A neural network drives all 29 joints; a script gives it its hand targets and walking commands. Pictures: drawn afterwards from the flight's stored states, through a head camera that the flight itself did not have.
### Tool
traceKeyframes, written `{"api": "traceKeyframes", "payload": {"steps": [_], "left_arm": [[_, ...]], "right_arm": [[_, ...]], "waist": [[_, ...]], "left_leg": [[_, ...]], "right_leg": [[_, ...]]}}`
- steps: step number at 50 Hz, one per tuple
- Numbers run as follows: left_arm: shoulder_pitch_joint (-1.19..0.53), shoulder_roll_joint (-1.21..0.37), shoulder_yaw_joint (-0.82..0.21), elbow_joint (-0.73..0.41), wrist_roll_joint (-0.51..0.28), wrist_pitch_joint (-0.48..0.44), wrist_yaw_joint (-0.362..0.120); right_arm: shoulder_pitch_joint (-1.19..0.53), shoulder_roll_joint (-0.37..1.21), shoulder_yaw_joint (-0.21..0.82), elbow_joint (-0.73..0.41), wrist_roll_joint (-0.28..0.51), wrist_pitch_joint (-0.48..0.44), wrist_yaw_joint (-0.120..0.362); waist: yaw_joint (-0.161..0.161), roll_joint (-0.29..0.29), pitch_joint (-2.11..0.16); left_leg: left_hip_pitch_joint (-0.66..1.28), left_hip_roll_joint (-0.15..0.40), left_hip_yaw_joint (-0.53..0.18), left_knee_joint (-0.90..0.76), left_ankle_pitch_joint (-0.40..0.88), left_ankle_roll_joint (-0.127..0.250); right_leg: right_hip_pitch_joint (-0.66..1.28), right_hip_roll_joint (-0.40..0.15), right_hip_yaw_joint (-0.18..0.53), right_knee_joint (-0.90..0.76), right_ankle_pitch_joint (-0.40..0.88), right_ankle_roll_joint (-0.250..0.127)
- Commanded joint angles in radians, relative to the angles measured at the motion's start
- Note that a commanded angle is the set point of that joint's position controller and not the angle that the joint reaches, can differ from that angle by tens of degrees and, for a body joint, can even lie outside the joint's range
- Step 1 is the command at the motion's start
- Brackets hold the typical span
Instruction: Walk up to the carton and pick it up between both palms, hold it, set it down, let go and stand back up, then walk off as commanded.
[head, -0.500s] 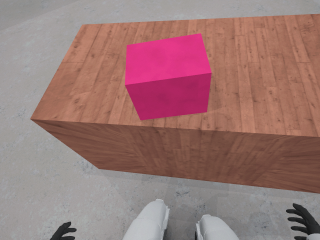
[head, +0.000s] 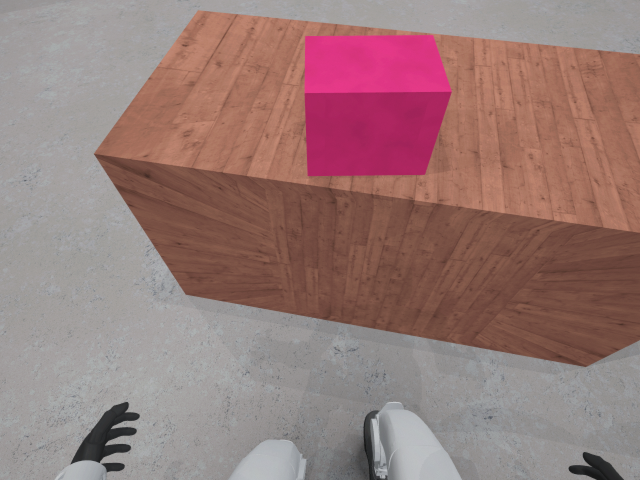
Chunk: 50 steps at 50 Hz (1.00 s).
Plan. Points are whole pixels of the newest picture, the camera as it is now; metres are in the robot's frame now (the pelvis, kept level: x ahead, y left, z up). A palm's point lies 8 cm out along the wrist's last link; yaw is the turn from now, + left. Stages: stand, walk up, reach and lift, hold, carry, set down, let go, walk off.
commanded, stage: walk off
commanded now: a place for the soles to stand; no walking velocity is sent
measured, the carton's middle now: (367, 108) +0.70 -0.04 +0.00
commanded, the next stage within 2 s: stand in 1.46 s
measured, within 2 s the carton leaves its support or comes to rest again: neither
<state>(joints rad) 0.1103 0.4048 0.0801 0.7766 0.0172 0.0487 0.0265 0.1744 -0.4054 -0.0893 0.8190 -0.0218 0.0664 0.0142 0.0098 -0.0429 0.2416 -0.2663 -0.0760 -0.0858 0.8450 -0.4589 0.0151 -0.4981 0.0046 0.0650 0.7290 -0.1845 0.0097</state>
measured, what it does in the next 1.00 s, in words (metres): walks backwards: right foot, then left foot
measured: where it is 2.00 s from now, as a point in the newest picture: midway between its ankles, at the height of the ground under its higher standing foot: outside the picture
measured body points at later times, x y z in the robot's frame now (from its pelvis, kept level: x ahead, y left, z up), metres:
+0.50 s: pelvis -0.16 +0.03 +0.01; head -0.12 +0.00 +0.46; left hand -0.10 +0.34 -0.08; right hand -0.04 -0.30 -0.10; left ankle -0.08 +0.15 -0.65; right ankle -0.18 -0.11 -0.70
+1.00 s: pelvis -0.26 +0.05 +0.02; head -0.24 +0.06 +0.47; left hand -0.15 +0.35 -0.11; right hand -0.17 -0.27 -0.08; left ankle -0.22 +0.17 -0.70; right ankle -0.23 -0.08 -0.70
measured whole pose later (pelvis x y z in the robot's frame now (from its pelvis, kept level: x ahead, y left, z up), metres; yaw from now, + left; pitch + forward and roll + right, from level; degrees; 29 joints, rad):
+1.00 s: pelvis -0.26 +0.05 +0.02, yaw -4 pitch -6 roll -2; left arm 0.21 0.38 0.07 0.90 0.01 0.00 0.00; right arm 0.17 -0.34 -0.06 0.89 -0.02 -0.01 -0.01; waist -0.01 0.00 0.14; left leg -0.28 -0.01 -0.13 0.78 -0.41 0.00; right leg -0.25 0.09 0.06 0.68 -0.31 -0.01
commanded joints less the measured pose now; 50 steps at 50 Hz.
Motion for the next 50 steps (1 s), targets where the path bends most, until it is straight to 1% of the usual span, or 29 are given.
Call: {"api": "traceKeyframes", "payload": {"steps": [1,2,4,9,12,16,17,18,19,20,21,23,25,30,32,33,34,35,36,37,39,40,43,45,46,47,48,49,50], "left_arm": [[-0.016,0.243,0.079,-0.09,0.0,-0.026,0.021],[0.047,0.242,0.085,-0.047,-0.006,-0.019,0.015],[0.167,0.245,0.07,0.023,-0.019,-0.014,0.017],[0.132,0.21,0.05,-0.013,-0.026,-0.028,0.008],[0.196,0.209,0.043,-0.016,-0.026,-0.021,0.001],[0.238,0.194,0.051,0.039,-0.013,-0.019,0.009],[0.263,0.167,0.056,0.044,-0.011,-0.02,0.013],[0.294,0.178,0.056,0.057,-0.004,-0.031,0.012],[0.263,0.26,0.061,0.024,-0.002,-0.039,0.007],[0.154,0.384,0.081,-0.008,0.007,-0.038,0.008],[0.095,0.366,0.071,-0.027,0.014,-0.047,0.021],[0.008,0.268,0.051,-0.058,0.009,-0.068,0.027],[-0.05,0.222,0.056,-0.094,0.005,-0.069,0.02],[0.145,0.195,0.035,-0.068,0.027,-0.052,0.01],[0.119,0.189,0.018,-0.058,0.011,-0.045,-0.001],[0.142,0.178,0.019,-0.036,0.007,-0.037,-0.01],[0.168,0.1,-0.001,-0.011,-0.008,-0.034,-0.006],[0.191,0.095,-0.004,-0.014,-0.029,-0.047,-0.001],[0.087,0.195,0.047,-0.059,-0.028,-0.045,0.014],[0.1,0.24,0.056,-0.029,-0.026,-0.059,0.013],[0.067,0.229,0.053,0.009,-0.021,-0.049,-0.007],[0.129,0.196,0.043,0.029,-0.024,-0.051,-0.003],[0.096,0.203,0.056,0.018,-0.019,-0.057,-0.015],[0.143,0.162,0.046,0.045,-0.012,-0.067,-0.018],[0.156,0.17,0.051,0.046,-0.007,-0.08,-0.018],[0.155,0.223,0.053,0.061,0.003,-0.094,-0.017],[0.103,0.246,0.047,0.027,0.007,-0.087,-0.018],[0.051,0.268,0.052,0.025,0.005,-0.078,-0.016],[-0.006,0.238,0.038,0.038,-0.002,-0.078,-0.016]], "right_arm": [[-0.067,-0.338,-0.069,-0.127,-0.024,-0.027,-0.029],[-0.107,-0.274,-0.056,-0.139,-0.032,-0.028,-0.027],[-0.235,-0.24,-0.04,-0.128,-0.03,-0.032,-0.034],[-0.041,-0.195,-0.051,-0.128,-0.009,-0.028,-0.037],[-0.039,-0.244,-0.077,-0.158,-0.013,-0.012,-0.03],[-0.014,-0.249,-0.086,-0.163,-0.012,0.014,-0.015],[-0.02,-0.228,-0.078,-0.175,-0.008,0.013,-0.017],[-0.016,-0.192,-0.075,-0.167,-0.002,0.01,-0.017],[-0.027,-0.147,-0.059,-0.164,0.002,0.007,-0.025],[-0.151,-0.205,-0.078,-0.176,0.009,0.019,-0.041],[-0.121,-0.214,-0.082,-0.15,0.006,0.011,-0.048],[0.02,-0.196,-0.075,-0.11,0.028,0.002,-0.042],[0.089,-0.21,-0.073,-0.116,0.048,-0.001,-0.039],[-0.022,-0.17,-0.046,-0.138,0.022,-0.045,-0.04],[0.072,-0.136,-0.035,-0.097,0.019,-0.066,-0.037],[0.13,-0.159,-0.046,-0.068,0.005,-0.08,-0.037],[0.081,-0.159,-0.035,-0.064,0.004,-0.094,-0.044],[0.006,-0.239,-0.032,-0.066,-0.008,-0.102,-0.039],[0.014,-0.311,-0.048,-0.059,0.003,-0.094,-0.032],[-0.018,-0.292,-0.044,-0.067,0.002,-0.095,-0.033],[-0.092,-0.212,-0.02,-0.067,-0.021,-0.105,-0.037],[-0.136,-0.214,-0.019,-0.036,-0.02,-0.105,-0.042],[-0.02,-0.233,-0.035,-0.037,-0.011,-0.11,-0.034],[-0.078,-0.204,-0.028,-0.036,-0.011,-0.092,-0.024],[-0.09,-0.139,-0.012,-0.026,-0.008,-0.093,-0.031],[-0.079,-0.11,-0.006,-0.024,0.007,-0.096,-0.035],[-0.037,-0.135,-0.021,-0.009,0.029,-0.098,-0.04],[-0.012,-0.158,-0.026,0.038,0.023,-0.1,-0.042],[0.024,-0.161,-0.025,0.069,0.03,-0.103,-0.034]], "waist": [[-0.049,0.248,-0.106],[-0.004,0.167,-0.102],[0.052,0.2,-0.058],[-0.04,0.269,-0.091],[-0.038,0.388,-0.205],[-0.017,0.304,-0.227],[0.009,0.281,-0.221],[0.024,0.156,-0.255],[0.013,-0.149,-0.234],[0.062,-0.187,-0.155],[0.026,-0.166,-0.029],[-0.04,-0.164,-0.064],[-0.062,-0.137,-0.156],[0.057,-0.198,-0.252],[0.0,-0.151,-0.287],[-0.035,-0.125,-0.315],[-0.022,0.025,-0.261],[0.02,0.152,-0.259],[-0.037,0.249,-0.189],[-0.02,0.214,-0.133],[0.001,0.208,-0.061],[0.044,0.23,-0.069],[-0.023,0.252,-0.13],[0.02,0.236,-0.167],[0.039,0.158,-0.181],[0.023,-0.024,-0.21],[0.0,-0.015,-0.222],[-0.025,0.011,-0.156],[-0.068,0.016,-0.093]], "left_leg": [[-0.354,0.46,-0.681,-0.636,-0.149,0.3],[-0.288,0.376,-0.525,-0.566,-0.034,0.254],[-0.208,0.268,-0.304,-0.484,-0.012,0.194],[-0.005,0.262,-0.275,-0.408,0.296,0.218],[0.075,0.299,-0.288,-0.413,0.199,0.218],[0.074,0.26,-0.285,-0.421,0.055,0.157],[0.006,0.223,-0.238,-0.322,0.137,0.124],[-0.071,0.158,-0.176,-0.15,0.096,0.085],[-0.3,0.009,-0.015,0.054,-0.043,0.044],[-0.244,-0.059,-0.093,0.267,-0.182,-0.015],[-0.141,-0.019,-0.184,0.419,-0.167,0.011],[-0.193,-0.047,-0.209,0.471,-0.063,0.014],[-0.248,-0.069,-0.128,0.473,0.007,-0.011],[-0.259,0.036,-0.051,-0.018,-0.123,-0.033],[-0.045,0.03,0.019,-0.437,0.012,-0.011],[0.157,0.049,-0.065,-0.526,0.079,0.008],[0.193,0.185,-0.31,-0.577,0.092,0.054],[0.21,0.355,-0.551,-0.494,0.323,0.11],[-0.09,0.435,-0.696,-0.499,0.227,0.296],[-0.227,0.406,-0.63,-0.483,0.182,0.302],[-0.072,0.299,-0.409,-0.461,0.315,0.174],[-0.021,0.293,-0.347,-0.405,0.343,0.208],[-0.019,0.286,-0.391,-0.467,0.162,0.195],[-0.162,0.234,-0.261,-0.376,-0.005,0.142],[-0.183,0.163,-0.178,-0.278,0.07,0.064],[-0.221,0.061,-0.072,-0.097,0.063,0.002],[-0.147,0.011,-0.035,-0.117,-0.078,0.015],[0.024,0.053,-0.015,-0.11,-0.107,0.039],[0.123,0.066,-0.033,-0.161,-0.039,0.036]], "right_leg": [[0.094,0.126,0.168,0.571,-0.433,-0.005],[0.029,0.15,0.201,0.631,-0.352,-0.012],[-0.095,0.175,0.16,0.715,-0.239,-0.011],[-0.039,0.142,0.111,0.534,-0.37,0.009],[0.064,0.078,0.079,0.296,-0.377,-0.001],[0.234,0.066,-0.018,-0.177,-0.419,-0.06],[0.306,0.052,0.019,-0.317,-0.343,-0.065],[0.355,0.005,0.155,-0.374,-0.284,-0.09],[0.381,-0.181,0.494,-0.414,-0.128,-0.116],[0.045,-0.392,0.731,-0.457,-0.072,-0.265],[-0.14,-0.415,0.717,-0.474,-0.042,-0.322],[0.095,-0.272,0.402,-0.308,0.242,-0.28],[0.275,-0.202,0.255,-0.177,0.424,-0.238],[0.491,-0.184,0.3,-0.13,0.279,-0.245],[0.42,-0.164,0.193,-0.051,0.201,-0.181],[0.277,-0.127,0.177,0.014,0.116,-0.133],[0.129,-0.039,0.115,0.138,-0.117,-0.071],[-0.073,0.077,0.067,0.197,-0.42,-0.019],[0.096,0.06,0.128,0.225,-0.484,-0.024],[0.215,0.021,0.143,0.245,-0.467,-0.023],[0.049,0.072,0.143,0.255,-0.369,-0.035],[0.03,0.044,0.11,0.209,-0.315,-0.049],[0.124,0.052,0.051,0.071,-0.317,-0.026],[0.36,0.007,0.042,-0.228,-0.214,-0.064],[0.431,-0.039,0.174,-0.349,-0.21,-0.08],[0.443,-0.176,0.447,-0.41,-0.137,-0.134],[0.286,-0.249,0.61,-0.451,-0.314,-0.192],[0.034,-0.294,0.56,-0.484,-0.505,-0.238],[-0.059,-0.252,0.484,-0.465,-0.503,-0.21]]}}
